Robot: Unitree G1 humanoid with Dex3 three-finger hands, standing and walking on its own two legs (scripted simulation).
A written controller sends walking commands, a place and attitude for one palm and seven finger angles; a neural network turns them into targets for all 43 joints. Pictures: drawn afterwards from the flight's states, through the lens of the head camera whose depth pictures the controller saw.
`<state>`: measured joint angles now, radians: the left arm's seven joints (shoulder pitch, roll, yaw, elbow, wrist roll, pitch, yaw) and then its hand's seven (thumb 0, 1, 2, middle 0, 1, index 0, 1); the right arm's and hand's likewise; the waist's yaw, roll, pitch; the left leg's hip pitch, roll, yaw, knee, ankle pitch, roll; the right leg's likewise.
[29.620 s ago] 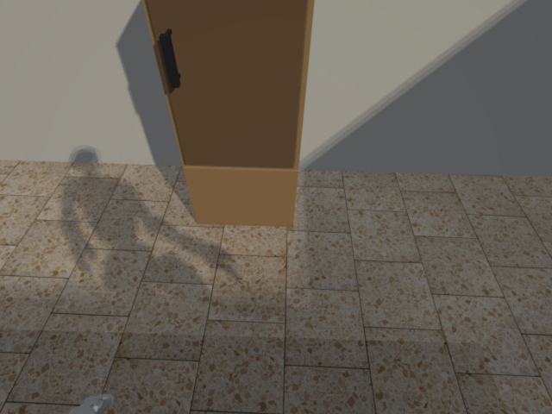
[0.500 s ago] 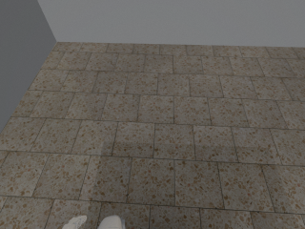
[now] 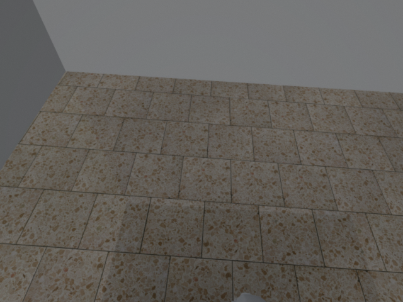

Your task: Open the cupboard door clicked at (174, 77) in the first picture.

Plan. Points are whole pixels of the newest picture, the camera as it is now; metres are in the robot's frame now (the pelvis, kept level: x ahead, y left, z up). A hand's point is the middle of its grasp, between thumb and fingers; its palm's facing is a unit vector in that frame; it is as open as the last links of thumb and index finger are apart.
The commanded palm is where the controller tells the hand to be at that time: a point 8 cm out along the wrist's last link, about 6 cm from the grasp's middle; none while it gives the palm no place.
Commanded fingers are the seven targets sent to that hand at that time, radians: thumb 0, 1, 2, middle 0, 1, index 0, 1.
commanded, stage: turn to face it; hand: left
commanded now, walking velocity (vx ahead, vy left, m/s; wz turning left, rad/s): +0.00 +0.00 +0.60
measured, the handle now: out of the picture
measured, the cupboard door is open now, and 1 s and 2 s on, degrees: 41 41 41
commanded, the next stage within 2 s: none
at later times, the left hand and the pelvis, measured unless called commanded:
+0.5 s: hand out of the picture +0.11 +0.22 -0.20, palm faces +0.32 -0.92 -0.23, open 7.4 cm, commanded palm none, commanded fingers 0.00 0.90 0.90 -0.20 -0.30 -0.20 -0.30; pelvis +0.10 +0.00 -0.02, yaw +17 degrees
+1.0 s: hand out of the picture +0.08 +0.14 -0.17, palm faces +0.58 -0.78 -0.24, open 7.4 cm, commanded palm none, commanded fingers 0.00 0.90 0.90 -0.20 -0.30 -0.20 -0.30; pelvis +0.15 -0.05 +0.00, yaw +36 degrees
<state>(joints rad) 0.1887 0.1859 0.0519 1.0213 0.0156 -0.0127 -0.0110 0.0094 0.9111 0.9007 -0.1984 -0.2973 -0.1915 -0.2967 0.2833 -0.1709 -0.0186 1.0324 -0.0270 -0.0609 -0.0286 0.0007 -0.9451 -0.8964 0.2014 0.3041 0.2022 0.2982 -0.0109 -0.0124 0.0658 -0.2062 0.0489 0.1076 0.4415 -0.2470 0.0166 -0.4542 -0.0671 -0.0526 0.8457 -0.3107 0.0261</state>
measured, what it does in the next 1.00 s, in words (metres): walks ahead, turning left: right foot, then left foot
